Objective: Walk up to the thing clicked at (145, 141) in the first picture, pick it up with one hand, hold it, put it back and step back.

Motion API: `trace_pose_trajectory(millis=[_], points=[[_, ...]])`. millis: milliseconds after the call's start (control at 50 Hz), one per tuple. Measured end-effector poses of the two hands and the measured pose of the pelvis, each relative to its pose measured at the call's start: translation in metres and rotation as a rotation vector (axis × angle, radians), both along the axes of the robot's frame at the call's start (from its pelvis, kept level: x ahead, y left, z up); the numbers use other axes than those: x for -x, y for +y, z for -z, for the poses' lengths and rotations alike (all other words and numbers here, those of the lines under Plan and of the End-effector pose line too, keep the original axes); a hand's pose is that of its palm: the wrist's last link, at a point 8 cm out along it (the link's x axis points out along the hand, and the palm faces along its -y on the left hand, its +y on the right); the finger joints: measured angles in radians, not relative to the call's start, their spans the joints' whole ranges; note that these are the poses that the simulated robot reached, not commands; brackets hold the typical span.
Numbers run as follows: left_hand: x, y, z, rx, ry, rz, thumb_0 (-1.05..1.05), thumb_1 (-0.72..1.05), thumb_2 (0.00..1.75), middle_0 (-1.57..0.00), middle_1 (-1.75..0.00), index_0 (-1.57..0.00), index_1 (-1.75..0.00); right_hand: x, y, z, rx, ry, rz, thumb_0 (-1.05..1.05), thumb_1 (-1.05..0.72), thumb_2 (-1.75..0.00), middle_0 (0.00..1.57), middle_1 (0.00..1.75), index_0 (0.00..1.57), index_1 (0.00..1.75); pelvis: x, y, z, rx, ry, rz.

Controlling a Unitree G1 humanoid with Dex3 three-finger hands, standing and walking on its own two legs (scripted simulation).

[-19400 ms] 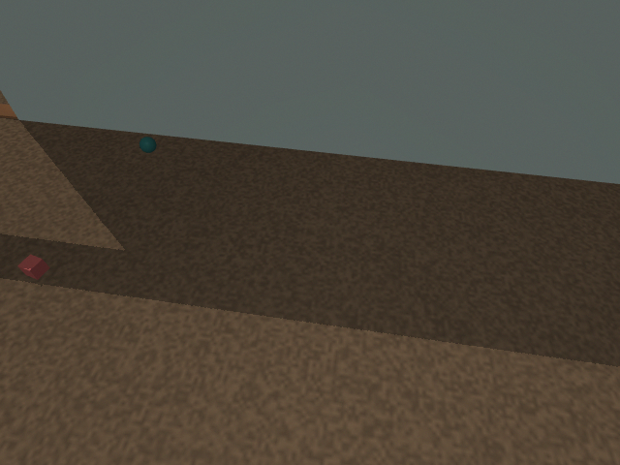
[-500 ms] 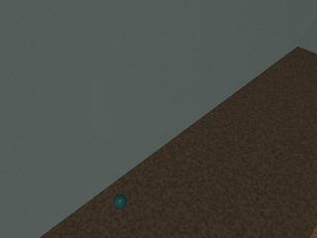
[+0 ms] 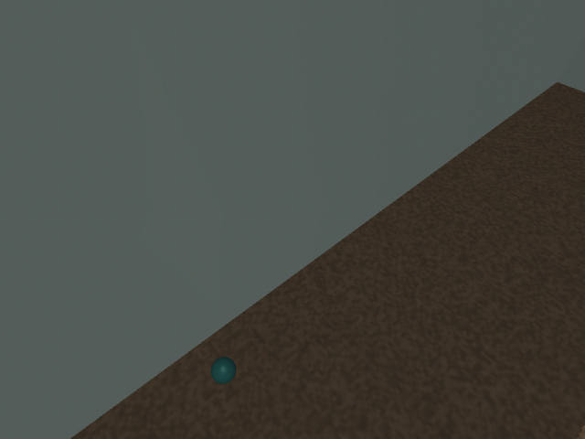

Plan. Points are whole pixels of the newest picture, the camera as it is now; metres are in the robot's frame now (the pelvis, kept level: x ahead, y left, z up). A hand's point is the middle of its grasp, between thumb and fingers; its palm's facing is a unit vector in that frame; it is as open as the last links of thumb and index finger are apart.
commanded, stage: stand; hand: left
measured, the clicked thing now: (223, 370) +0.47 +0.21 -0.74
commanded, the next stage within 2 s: none
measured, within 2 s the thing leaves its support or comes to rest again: neither
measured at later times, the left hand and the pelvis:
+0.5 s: hand out of the picture +0.07 +0.25 -0.15, palm faces -0.02 -0.94 -0.33, open 7.4 cm; pelvis -0.01 +0.00 +0.00, yaw -1 degrees
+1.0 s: hand out of the picture +0.06 +0.25 -0.16, palm faces -0.03 -0.94 -0.33, open 7.4 cm; pelvis -0.01 -0.01 +0.00, yaw -1 degrees
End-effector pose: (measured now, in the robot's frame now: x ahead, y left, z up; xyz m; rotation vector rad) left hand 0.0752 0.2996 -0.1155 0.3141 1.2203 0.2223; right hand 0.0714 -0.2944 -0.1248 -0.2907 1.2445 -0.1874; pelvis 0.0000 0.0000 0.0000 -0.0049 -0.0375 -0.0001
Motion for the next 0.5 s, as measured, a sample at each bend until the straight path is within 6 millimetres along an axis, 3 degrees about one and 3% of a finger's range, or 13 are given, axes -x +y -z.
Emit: trace_pose_trajectory(millis=[500], points=[[0.011, -0.009, 0.002, 0.02, 0.009, 0.016, 0.01, 0.9, 0.9, -0.21, -0.3, -0.21, -0.3, 0.009, -0.009, -0.006, 0.02, -0.02, -0.004, 0.0, -0.9, -0.9, 0.2, 0.3, 0.2, 0.3, 0.011, -0.005, -0.002, -0.001, -0.004, 0.011]])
